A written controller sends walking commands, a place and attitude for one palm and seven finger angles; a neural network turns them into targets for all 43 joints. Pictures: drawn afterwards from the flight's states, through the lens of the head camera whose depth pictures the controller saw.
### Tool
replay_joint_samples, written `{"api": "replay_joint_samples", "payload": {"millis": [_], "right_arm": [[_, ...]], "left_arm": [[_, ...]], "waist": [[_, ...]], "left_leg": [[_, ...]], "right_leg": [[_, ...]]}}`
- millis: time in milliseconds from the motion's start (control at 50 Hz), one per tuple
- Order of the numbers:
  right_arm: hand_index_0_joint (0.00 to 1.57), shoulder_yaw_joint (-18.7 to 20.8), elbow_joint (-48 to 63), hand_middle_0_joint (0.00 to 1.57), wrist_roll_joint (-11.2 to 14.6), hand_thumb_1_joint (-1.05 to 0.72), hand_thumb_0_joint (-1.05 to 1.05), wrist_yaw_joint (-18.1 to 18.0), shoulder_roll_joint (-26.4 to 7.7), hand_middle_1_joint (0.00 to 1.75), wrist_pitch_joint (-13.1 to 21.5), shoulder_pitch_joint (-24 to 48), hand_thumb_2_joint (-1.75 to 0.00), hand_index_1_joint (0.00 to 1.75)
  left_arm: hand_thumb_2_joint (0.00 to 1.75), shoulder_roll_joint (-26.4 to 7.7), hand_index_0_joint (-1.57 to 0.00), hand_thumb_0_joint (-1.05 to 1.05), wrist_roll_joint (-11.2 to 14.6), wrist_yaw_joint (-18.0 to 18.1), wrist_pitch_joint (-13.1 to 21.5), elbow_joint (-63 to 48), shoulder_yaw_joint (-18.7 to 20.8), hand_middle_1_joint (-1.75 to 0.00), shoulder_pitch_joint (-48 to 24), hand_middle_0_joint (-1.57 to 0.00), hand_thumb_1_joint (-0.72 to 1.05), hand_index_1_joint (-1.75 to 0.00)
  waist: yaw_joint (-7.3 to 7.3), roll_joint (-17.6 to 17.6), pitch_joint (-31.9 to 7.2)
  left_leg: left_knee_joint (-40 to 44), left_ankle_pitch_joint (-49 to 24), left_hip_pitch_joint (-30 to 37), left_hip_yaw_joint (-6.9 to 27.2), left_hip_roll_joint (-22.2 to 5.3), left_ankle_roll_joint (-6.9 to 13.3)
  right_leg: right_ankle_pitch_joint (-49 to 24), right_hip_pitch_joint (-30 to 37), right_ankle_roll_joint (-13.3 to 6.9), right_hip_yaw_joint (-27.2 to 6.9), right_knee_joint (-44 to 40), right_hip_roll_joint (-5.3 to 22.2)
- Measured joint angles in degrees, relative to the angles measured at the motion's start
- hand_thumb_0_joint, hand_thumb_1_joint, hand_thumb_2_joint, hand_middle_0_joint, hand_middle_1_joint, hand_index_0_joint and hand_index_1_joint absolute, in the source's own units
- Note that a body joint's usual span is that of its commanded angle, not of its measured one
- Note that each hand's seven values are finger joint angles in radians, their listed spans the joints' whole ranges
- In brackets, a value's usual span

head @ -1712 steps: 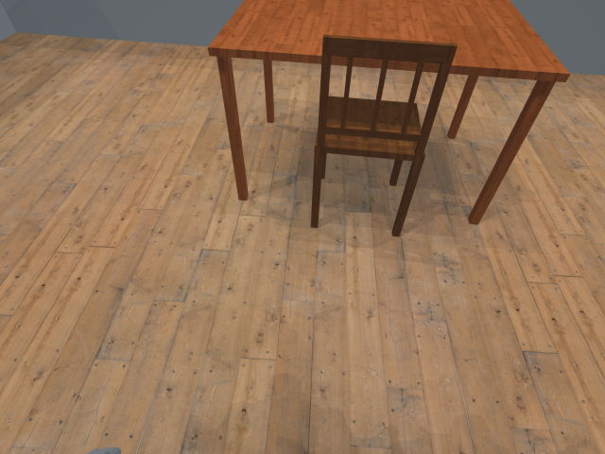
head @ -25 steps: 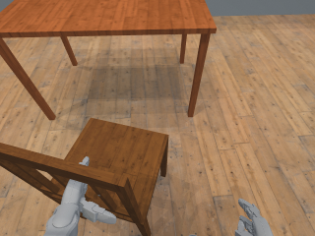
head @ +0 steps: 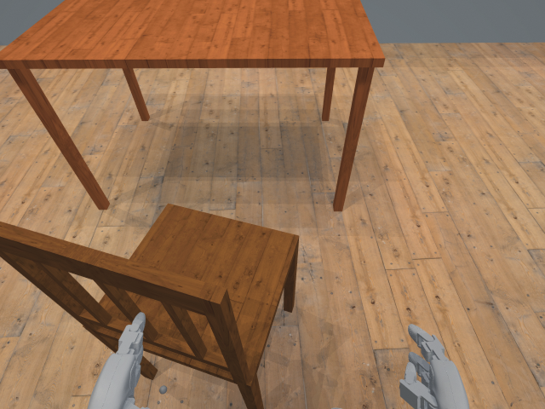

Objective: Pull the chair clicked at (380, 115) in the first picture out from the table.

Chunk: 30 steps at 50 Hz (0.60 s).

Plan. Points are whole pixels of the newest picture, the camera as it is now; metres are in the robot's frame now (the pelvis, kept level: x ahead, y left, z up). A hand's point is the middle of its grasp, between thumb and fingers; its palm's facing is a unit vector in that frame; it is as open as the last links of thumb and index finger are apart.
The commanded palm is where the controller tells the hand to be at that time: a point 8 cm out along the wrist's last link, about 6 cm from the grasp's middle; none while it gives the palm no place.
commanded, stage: draw the fingers out of the gap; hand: left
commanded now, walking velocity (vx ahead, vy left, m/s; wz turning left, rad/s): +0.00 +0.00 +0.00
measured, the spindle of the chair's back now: (130, 310) +0.29 +0.25 -0.06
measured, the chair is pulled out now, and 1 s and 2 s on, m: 0.65 0.65 0.65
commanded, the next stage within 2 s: draw the hand back to the body in 0.12 s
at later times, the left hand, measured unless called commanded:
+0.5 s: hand (132, 390) +0.15 +0.17 +0.06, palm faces +0.05 -1.00 -0.07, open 17.5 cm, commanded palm +0.11 +0.23 +0.06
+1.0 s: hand (60, 360) +0.17 +0.23 +0.12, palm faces +0.28 -0.87 -0.40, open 15.4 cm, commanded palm +0.13 +0.27 +0.15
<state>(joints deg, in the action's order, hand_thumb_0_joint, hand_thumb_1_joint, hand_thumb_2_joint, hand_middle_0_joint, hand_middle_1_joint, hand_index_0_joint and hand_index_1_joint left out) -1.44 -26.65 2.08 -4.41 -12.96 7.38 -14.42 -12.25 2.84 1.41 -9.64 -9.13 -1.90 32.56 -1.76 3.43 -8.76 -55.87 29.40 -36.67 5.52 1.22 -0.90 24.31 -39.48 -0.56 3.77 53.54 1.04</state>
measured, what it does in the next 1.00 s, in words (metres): stands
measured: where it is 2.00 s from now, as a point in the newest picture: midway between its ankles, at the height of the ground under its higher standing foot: outside the picture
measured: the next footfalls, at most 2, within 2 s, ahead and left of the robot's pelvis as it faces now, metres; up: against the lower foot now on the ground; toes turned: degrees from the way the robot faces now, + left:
none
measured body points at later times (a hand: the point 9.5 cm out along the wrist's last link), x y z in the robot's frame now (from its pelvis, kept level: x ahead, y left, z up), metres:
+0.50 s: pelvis -0.02 +0.00 -0.03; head +0.02 +0.00 +0.42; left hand +0.14 +0.22 +0.06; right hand +0.17 -0.23 -0.10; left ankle -0.01 +0.13 -0.68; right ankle +0.02 -0.12 -0.68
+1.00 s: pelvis +0.00 +0.01 +0.03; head -0.01 -0.02 +0.48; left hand +0.15 +0.27 +0.15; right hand +0.18 -0.22 -0.05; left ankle -0.01 +0.13 -0.68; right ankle +0.02 -0.12 -0.68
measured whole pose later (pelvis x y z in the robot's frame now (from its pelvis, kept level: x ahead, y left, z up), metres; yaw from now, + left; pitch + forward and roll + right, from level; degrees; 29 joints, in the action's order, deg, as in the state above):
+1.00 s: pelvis +0.00 +0.01 +0.03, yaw -1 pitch +2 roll -1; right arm -0.7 -30.8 2.3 -7.3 -11.8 6.3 -14.2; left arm -18.7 3.6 8.6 0.9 -25.3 8.6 40.2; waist 1.9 3.9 -4.7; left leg -44.3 25.2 -21.2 4.4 0.9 -0.4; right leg 20.2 -24.4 -0.1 2.6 42.5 0.8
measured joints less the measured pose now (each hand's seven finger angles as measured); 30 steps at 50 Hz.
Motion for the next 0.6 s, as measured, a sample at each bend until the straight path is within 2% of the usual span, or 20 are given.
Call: {"api": "replay_joint_samples", "payload": {"millis": [260,280,340,460,500,540,600], "right_arm": [[0.20,1.6,0.1,0.20,0.3,-0.90,0.02,-0.5,0.7,0.30,0.4,-1.2,-0.90,0.30],[0.20,1.7,0.1,0.20,0.3,-0.90,0.02,-0.6,0.7,0.30,0.8,-1.2,-0.90,0.30],[0.20,2.1,-0.9,0.20,0.2,-0.90,0.02,-0.7,1.0,0.30,2.9,-1.1,-0.90,0.30],[0.20,2.9,-3.8,0.20,0.5,-0.90,0.02,0.8,1.9,0.30,4.8,0.5,-0.90,0.30],[0.20,2.9,-4.4,0.20,0.7,-0.90,0.02,1.3,2.1,0.30,4.6,1.3,-0.90,0.30],[0.20,2.7,-4.4,0.20,1.1,-0.90,0.02,1.5,2.2,0.30,3.8,1.9,-0.90,0.30],[0.20,2.0,-3.9,0.20,1.7,-0.90,0.02,1.0,2.4,0.30,2.6,1.9,-0.90,0.30]], "left_arm": [[0.20,0.7,0.00,-0.01,-0.5,-0.3,1.6,-5.4,-0.9,0.00,9.2,0.00,-0.53,0.00],[0.20,0.9,-0.01,-0.01,1.0,-0.5,2.8,-5.9,-0.6,0.00,10.0,0.00,-0.53,0.00],[0.20,1.7,-0.01,-0.01,4.8,-2.1,10.5,-7.4,0.4,0.00,11.5,0.00,-0.53,0.00],[0.20,1.4,0.00,-0.01,8.9,-6.8,27.3,-8.9,4.9,0.00,9.1,0.00,-0.54,0.00],[0.20,1.0,0.00,-0.01,10.1,-9.6,31.3,-8.3,6.8,0.00,7.4,0.00,-0.54,0.00],[0.20,0.3,0.00,-0.01,11.3,-11.9,31.6,-8.1,8.1,0.00,6.2,0.00,-0.54,0.00],[0.20,-0.6,0.00,-0.01,12.7,-13.5,27.6,-8.6,9.0,0.00,6.0,0.00,-0.54,0.00]], "waist": [[0.33,-0.4,-1.2],[0.35,-0.5,-1.1],[0.98,-0.8,-1.0],[2.12,-1.2,-0.8],[2.28,-1.2,-0.7],[2.36,-0.9,-0.2],[2.28,-0.5,0.3]], "left_leg": [[-1.6,0.5,-1.5,-0.2,0.0,0.1],[-1.9,0.6,-1.7,-0.2,0.0,0.1],[-3.7,1.2,-3.4,0.0,-0.1,-0.1],[-7.9,2.6,-7.2,0.2,-0.3,-0.4],[-9.4,3.0,-8.4,0.2,-0.3,-0.4],[-10.0,3.2,-8.5,0.1,-0.4,-0.5],[-8.9,2.9,-6.8,-0.1,-0.4,-0.4]], "right_leg": [[0.3,-1.5,0.1,-0.2,1.4,-0.1],[0.4,-1.7,0.1,-0.2,1.7,-0.1],[0.8,-3.2,0.0,0.0,3.1,-0.2],[1.8,-6.9,-0.2,0.2,6.9,-0.4],[2.1,-8.2,-0.3,0.2,8.3,-0.5],[2.2,-8.4,-0.2,0.1,8.8,-0.5],[1.9,-6.7,-0.1,-0.1,7.8,-0.5]]}}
